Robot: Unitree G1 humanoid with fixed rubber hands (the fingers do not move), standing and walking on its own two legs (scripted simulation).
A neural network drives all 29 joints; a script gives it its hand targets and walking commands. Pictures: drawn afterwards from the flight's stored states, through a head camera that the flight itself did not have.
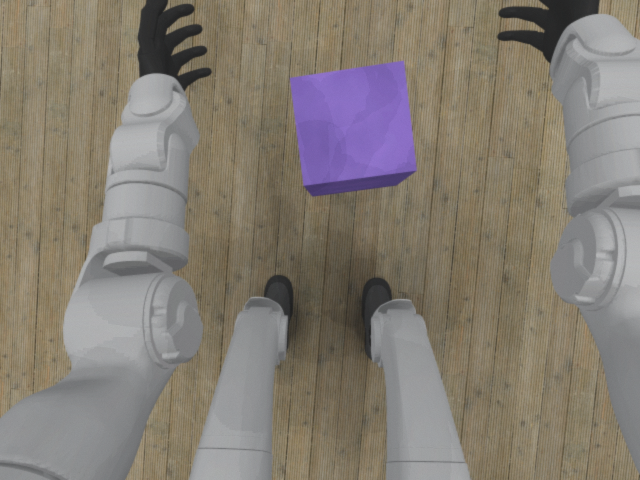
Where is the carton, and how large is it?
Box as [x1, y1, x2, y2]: [290, 61, 416, 196]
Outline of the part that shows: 403,61 290,78 303,185 312,196 395,185 416,170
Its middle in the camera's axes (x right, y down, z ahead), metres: +0.07 -0.22 +0.83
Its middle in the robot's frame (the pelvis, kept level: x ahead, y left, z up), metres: +0.55 -0.02 -0.53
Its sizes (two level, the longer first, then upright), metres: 0.210 0.200 0.250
